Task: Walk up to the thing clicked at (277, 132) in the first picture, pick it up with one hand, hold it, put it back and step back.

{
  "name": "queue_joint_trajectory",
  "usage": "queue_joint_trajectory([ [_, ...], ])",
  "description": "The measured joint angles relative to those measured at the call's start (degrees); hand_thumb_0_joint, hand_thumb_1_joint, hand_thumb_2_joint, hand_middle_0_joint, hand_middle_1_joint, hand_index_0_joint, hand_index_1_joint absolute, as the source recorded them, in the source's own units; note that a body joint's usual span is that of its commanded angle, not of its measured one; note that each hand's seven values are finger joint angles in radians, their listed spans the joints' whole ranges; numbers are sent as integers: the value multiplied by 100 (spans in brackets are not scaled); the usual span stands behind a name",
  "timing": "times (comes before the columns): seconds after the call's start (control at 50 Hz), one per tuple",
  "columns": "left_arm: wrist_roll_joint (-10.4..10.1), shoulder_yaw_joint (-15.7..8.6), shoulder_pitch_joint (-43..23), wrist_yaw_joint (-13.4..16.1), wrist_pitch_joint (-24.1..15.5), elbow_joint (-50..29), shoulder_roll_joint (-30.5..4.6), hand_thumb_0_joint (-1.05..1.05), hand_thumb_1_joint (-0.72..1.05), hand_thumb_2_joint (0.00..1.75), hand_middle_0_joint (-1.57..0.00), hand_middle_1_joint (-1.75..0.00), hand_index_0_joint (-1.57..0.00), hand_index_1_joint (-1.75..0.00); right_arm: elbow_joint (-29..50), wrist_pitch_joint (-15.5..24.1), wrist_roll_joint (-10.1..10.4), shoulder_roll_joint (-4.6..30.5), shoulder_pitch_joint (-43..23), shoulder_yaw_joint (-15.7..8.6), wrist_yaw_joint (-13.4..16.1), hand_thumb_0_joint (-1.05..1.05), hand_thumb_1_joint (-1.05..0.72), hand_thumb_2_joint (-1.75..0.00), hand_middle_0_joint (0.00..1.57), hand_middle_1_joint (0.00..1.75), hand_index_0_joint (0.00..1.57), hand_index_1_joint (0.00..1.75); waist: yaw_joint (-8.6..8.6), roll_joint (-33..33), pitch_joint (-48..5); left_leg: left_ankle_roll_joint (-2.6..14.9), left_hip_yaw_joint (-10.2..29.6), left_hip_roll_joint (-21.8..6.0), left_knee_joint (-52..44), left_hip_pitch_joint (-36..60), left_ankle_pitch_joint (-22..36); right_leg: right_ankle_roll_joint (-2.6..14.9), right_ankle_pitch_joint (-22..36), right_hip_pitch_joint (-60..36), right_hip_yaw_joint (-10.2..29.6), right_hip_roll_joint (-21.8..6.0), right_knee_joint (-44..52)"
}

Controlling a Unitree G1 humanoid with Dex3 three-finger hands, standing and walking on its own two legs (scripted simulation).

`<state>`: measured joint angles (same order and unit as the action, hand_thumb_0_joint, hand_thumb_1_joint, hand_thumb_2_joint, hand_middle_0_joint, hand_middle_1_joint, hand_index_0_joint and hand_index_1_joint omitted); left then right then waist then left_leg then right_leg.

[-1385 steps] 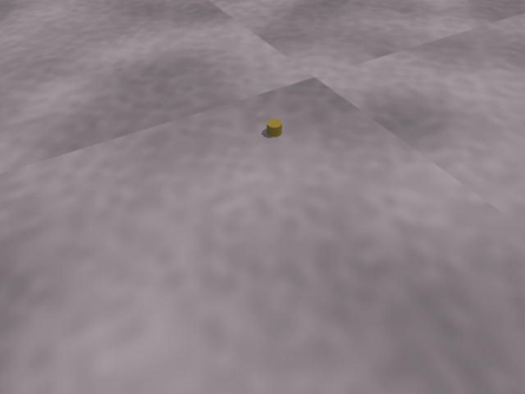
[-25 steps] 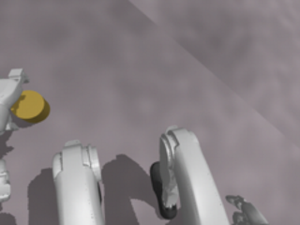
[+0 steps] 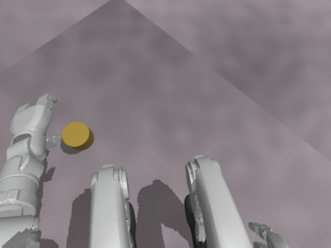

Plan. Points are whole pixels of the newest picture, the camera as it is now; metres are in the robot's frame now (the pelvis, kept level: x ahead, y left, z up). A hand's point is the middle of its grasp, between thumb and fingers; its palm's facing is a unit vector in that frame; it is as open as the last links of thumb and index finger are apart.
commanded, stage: home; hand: left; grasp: from above
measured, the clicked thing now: (79, 136) +0.47 +0.31 -0.38
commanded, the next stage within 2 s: none
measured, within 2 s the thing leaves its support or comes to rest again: neither
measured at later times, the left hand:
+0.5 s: hand (13, 204) +0.25 +0.23 +0.10, palm faces +0.00 -0.91 -0.41, open 7.4 cm
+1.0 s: hand out of the picture +0.22 +0.20 +0.26, palm faces +0.19 -0.96 -0.20, open 7.4 cm
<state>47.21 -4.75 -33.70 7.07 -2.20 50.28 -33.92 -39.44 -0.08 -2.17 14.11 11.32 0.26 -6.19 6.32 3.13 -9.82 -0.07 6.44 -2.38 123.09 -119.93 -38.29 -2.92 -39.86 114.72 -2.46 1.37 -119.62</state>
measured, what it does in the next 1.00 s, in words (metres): rises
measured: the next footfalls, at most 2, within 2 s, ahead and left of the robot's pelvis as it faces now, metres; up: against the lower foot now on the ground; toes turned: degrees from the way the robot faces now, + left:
none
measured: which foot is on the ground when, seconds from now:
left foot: down 0.00-1.00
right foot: down 0.00-1.00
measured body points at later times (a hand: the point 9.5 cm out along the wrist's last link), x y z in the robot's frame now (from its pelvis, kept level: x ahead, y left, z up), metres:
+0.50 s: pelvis +0.02 +0.00 +0.19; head +0.12 +0.03 +0.62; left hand +0.25 +0.28 +0.13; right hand +0.25 -0.22 +0.11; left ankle +0.08 +0.13 -0.38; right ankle +0.09 -0.14 -0.38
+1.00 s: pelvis +0.08 +0.00 +0.30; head +0.09 +0.01 +0.75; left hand +0.21 +0.25 +0.28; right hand +0.26 -0.23 +0.24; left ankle +0.08 +0.13 -0.38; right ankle +0.09 -0.14 -0.38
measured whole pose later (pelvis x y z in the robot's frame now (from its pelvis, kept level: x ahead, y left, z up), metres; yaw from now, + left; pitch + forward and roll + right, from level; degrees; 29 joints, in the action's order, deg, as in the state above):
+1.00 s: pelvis +0.08 +0.00 +0.30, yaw +7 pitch +11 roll -3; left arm -3.8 -2.3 30.5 2.1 26.8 -9.4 -12.5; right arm -29.3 11.7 1.2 12.6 18.0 1.6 11.1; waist 3.0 3.3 -10.9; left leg -0.8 3.3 -2.3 58.1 -41.5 -27.4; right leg -1.3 -27.9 36.7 -2.9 -0.3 -53.9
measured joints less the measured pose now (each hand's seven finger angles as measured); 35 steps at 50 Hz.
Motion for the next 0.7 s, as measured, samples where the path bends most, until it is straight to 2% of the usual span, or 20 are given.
queue_joint_trajectory([
  [0.08,-828,95,877,-416,262,-1071,267,0,43,86,-20,-43,-20,-44,153,-51,131,108,-129,-109,146,0,-91,-90,20,30,21,30,-151,-84,-97,-11,-39,-24,-559,639,56,37,80,-612,-3,-10,554],
  [0.14,-1344,167,1482,-547,424,-1737,456,0,60,87,-21,-38,-20,-39,284,-20,211,164,-255,-184,275,0,-91,-90,20,30,21,30,-240,-160,-122,-26,-56,-13,-978,1127,132,65,150,-1099,-16,-39,966],
  [0.28,-2305,242,2650,-524,958,-2789,877,0,81,89,-21,-32,-21,-32,554,217,344,159,-574,-172,568,0,-91,-90,20,30,20,30,-362,-255,-117,-64,-70,27,-1964,2287,331,120,330,-2272,-66,-110,1941],
  [0.46,-3722,327,3848,-401,1721,-3834,1356,1,88,89,-21,-30,-21,-30,778,540,420,-102,-638,67,869,0,-91,-90,20,30,21,30,-374,-184,-96,-88,-130,34,-3246,3867,515,154,517,-3832,-77,-151,3206],
  [0.56,-4290,316,4403,-313,2129,-4284,1614,1,89,90,-21,-30,-20,-30,808,647,442,-250,-370,211,1063,0,-91,-90,20,30,21,30,-329,-118,-90,-97,-163,21,-4034,4828,623,168,644,-4787,-82,-153,4010],
  [0.7,-4905,186,5209,-269,2630,-4956,1946,1,90,90,-20,-30,-20,-30,828,802,464,-299,221,314,1409,1,-90,-90,20,30,21,30,-253,-61,-71,-94,-208,-1,-5178,6179,824,178,889,-6147,-89,-143,5209],
])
